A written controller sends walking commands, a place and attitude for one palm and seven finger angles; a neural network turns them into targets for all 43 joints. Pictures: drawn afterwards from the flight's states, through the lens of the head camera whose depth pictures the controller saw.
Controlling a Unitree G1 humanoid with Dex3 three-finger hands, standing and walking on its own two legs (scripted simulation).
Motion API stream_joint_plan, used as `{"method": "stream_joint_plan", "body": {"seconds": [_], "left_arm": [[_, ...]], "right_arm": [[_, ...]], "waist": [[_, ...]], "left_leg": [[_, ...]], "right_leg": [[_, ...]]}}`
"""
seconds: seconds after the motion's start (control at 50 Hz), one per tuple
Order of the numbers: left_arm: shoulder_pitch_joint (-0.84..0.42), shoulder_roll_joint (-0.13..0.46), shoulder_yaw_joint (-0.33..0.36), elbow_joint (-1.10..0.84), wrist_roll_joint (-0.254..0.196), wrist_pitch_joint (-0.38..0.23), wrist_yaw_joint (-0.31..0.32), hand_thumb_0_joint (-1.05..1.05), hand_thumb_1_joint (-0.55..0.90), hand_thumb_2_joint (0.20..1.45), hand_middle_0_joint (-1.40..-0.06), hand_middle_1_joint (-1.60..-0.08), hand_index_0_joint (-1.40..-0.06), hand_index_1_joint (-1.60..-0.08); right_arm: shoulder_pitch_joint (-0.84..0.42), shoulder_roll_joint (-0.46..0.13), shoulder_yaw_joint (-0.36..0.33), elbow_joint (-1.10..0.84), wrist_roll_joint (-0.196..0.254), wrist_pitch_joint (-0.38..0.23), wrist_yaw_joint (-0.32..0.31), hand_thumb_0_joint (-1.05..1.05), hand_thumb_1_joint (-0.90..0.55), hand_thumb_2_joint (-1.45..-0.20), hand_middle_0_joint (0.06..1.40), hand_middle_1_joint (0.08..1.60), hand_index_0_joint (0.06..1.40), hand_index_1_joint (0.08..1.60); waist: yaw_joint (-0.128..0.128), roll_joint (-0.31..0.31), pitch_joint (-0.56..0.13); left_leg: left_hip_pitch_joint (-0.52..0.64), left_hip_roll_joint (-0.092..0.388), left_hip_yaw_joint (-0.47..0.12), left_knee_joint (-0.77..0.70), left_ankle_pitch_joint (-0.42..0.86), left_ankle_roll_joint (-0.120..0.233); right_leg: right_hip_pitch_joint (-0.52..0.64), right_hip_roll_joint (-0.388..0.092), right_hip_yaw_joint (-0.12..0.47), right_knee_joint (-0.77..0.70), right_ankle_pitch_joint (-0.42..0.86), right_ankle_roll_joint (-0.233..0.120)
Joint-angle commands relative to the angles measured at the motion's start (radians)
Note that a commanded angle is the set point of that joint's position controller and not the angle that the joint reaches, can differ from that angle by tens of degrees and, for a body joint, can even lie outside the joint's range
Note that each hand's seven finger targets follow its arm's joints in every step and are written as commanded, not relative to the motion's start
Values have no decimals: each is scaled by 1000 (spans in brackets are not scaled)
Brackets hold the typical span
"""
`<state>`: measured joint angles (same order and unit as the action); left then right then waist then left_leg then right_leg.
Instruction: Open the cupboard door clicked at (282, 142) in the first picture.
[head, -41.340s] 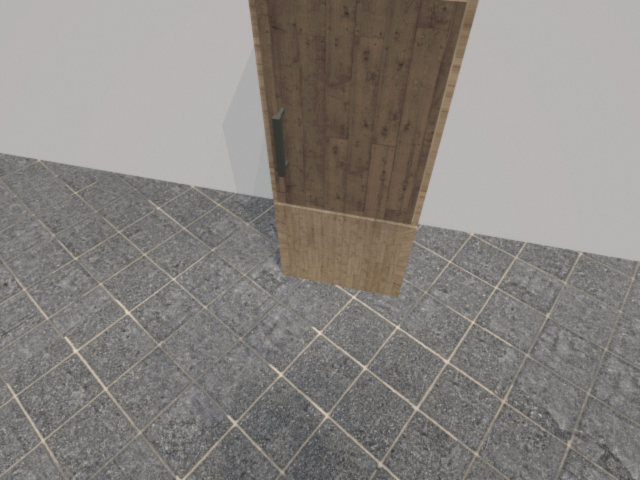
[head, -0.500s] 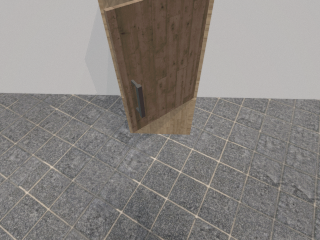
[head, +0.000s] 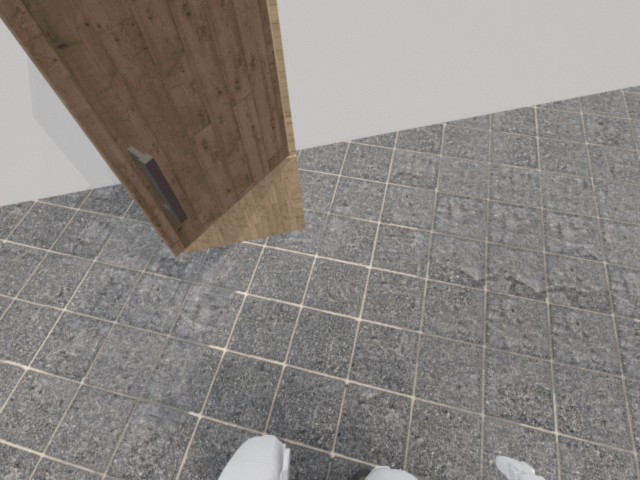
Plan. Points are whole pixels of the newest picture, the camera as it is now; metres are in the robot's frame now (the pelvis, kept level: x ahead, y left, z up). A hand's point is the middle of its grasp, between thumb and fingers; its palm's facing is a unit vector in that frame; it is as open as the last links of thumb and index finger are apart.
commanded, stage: walk to a spot facing it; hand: left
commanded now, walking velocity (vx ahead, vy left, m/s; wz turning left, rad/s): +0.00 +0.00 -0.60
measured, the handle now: (159, 187) +0.58 +0.37 -0.10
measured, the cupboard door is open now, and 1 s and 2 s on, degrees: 39 39 39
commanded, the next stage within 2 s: turn to face it in 2.00 s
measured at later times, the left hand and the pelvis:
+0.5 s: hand (188, 434) +0.17 +0.22 -0.16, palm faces -0.28 -0.93 -0.24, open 7.3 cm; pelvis +0.02 +0.03 +0.01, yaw -19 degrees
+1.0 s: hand (290, 413) +0.21 +0.07 -0.15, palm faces -0.56 -0.80 -0.22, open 7.3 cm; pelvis +0.04 -0.04 +0.01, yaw -36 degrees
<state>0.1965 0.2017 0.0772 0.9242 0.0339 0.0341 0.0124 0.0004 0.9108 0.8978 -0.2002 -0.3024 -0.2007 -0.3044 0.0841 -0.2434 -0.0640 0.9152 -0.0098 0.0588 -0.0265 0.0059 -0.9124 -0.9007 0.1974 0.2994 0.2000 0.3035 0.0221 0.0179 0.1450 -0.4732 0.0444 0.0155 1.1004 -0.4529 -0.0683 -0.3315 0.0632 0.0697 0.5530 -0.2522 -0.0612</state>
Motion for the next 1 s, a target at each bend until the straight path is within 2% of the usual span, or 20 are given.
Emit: {"method": "stream_joint_plan", "body": {"seconds": [0.0,0.1,0.18,0.2,0.22,0.24,0.26,0.28,0.34,0.52,0.58,0.6,0.62,0.64,0.66,0.68,0.7,0.76,0.86,0.98], "left_arm": [[81,208,53,-59,-3,-20,15,0,900,900,-200,-300,-200,-300],[58,216,59,-74,4,-11,11,0,900,900,-200,-300,-200,-300],[-21,209,53,-101,-8,-2,4,0,900,900,-200,-300,-200,-300],[-38,171,45,-114,-16,0,1,0,900,900,-200,-300,-200,-300],[-29,116,31,-142,-28,-2,-16,0,900,900,-200,-300,-200,-300],[-66,150,32,-152,-11,-4,-22,0,900,900,-200,-300,-200,-300],[-49,167,45,-155,-4,-2,-31,0,900,900,-200,-300,-200,-300],[-34,164,52,-121,9,5,-35,0,900,900,-200,-300,-200,-300],[5,130,39,-100,-4,12,-47,0,900,900,-200,-300,-200,-300],[-148,103,7,-139,-10,7,-65,0,900,900,-200,-300,-200,-300],[-58,136,14,-110,-13,-1,-60,0,900,900,-200,-300,-200,-300],[42,195,26,-80,-8,-12,-53,0,900,900,-200,-300,-200,-300],[134,328,57,-53,3,-21,-31,0,900,900,-200,-300,-200,-300],[162,353,61,-41,-15,-13,-14,0,900,900,-200,-300,-200,-300],[121,306,52,-53,-17,-10,-3,0,900,900,-200,-300,-200,-300],[58,260,49,-75,-15,-9,5,0,900,900,-200,-300,-200,-300],[7,234,41,-94,-18,-6,7,0,900,900,-200,-300,-200,-300],[-18,206,32,-109,-17,-20,10,0,900,900,-200,-300,-200,-300],[27,216,38,-92,-13,-39,-6,0,900,900,-200,-300,-200,-300],[83,222,51,-77,-7,-57,-17,0,900,900,-200,-300,-200,-300]], "right_arm": [[5,-46,-9,-85,4,-26,-11,0,-900,-900,200,300,200,300],[-14,-59,-10,-115,14,-37,-17,0,-900,-900,200,300,200,300],[104,-85,-15,-88,18,-50,-24,0,-900,-900,200,300,200,300],[148,-136,-22,-76,11,-61,-30,0,-900,-900,200,300,200,300],[155,-233,-39,-91,-8,-68,-33,0,-900,-900,200,300,200,300],[157,-247,-38,-99,-12,-59,-35,0,-900,-900,200,300,200,300],[115,-222,-24,-119,-22,-56,-41,0,-900,-900,200,300,200,300],[98,-167,-6,-111,-25,-68,-43,0,-900,-900,200,300,200,300],[96,-141,8,-119,-18,-72,-39,0,-900,-900,200,300,200,300],[228,-196,-21,-50,-24,-61,-17,0,-900,-900,200,300,200,300],[200,-215,-28,-51,-18,-58,-12,0,-900,-900,200,300,200,300],[190,-197,-28,-62,-6,-58,-7,0,-900,-900,200,300,200,300],[153,-98,-2,-114,4,-54,-1,0,-900,-900,200,300,200,300],[133,-116,-2,-131,1,-39,-14,0,-900,-900,200,300,200,300],[128,-110,-2,-110,5,-32,-18,0,-900,-900,200,300,200,300],[118,-106,-3,-94,2,-31,-20,0,-900,-900,200,300,200,300],[113,-118,-8,-86,1,-27,-15,0,-900,-900,200,300,200,300],[133,-88,-5,-71,-8,-17,-2,0,-900,-900,200,300,200,300],[73,-79,-12,-99,-15,-28,18,0,-900,-900,200,300,200,300],[-13,-69,-16,-152,-9,-65,26,0,-900,-900,200,300,200,300]], "waist": [[21,-106,-252],[19,-151,-231],[-49,-115,-244],[-76,8,-252],[-70,302,-242],[-73,258,-194],[-39,153,-158],[-18,164,-154],[2,170,-188],[-75,231,-181],[-16,191,-209],[35,58,-266],[81,-316,-299],[89,-319,-325],[63,-228,-252],[37,-283,-233],[16,-230,-211],[-16,-148,-226],[4,-120,-171],[34,-154,-128]], "left_leg": [[-48,-8,-37,-113,24,-3],[29,-26,-52,-302,1,8],[328,-32,-45,-635,196,22],[482,82,-144,-777,226,53],[555,368,-414,-871,313,149],[439,467,-446,-839,429,229],[332,450,-379,-828,492,262],[350,359,-298,-795,677,224],[399,244,-48,-716,868,153],[448,276,61,-650,835,160],[361,273,99,-524,765,104],[231,232,151,-353,619,50],[-90,65,208,-74,-119,-14],[-126,48,48,79,-239,-10],[-163,77,-20,130,-162,-1],[-181,91,-30,136,-88,-9],[-159,91,-30,137,-23,-20],[-78,68,-6,56,53,-32],[-98,42,-1,-74,92,-31],[-86,9,-10,-275,41,-13]], "right_leg": [[291,-245,330,-153,546,-139],[245,-232,387,-143,561,-143],[35,-154,362,-88,395,-47],[-117,-71,289,-8,202,8],[-304,54,102,220,-263,73],[-299,4,32,432,-355,104],[-275,-25,21,563,-317,121],[-288,-23,34,631,-246,128],[-287,-48,-31,696,-161,138],[-121,-67,-171,220,-157,105],[101,-54,-175,-31,1,65],[321,-115,-100,-149,213,33],[511,-409,294,-181,651,-84],[466,-477,337,-133,835,-158],[410,-435,263,-145,694,-171],[371,-357,250,-147,636,-148],[327,-315,198,-145,610,-130],[248,-270,164,-176,490,-116],[222,-251,272,-278,69,-137],[231,-258,386,-292,-70,-169]]}}
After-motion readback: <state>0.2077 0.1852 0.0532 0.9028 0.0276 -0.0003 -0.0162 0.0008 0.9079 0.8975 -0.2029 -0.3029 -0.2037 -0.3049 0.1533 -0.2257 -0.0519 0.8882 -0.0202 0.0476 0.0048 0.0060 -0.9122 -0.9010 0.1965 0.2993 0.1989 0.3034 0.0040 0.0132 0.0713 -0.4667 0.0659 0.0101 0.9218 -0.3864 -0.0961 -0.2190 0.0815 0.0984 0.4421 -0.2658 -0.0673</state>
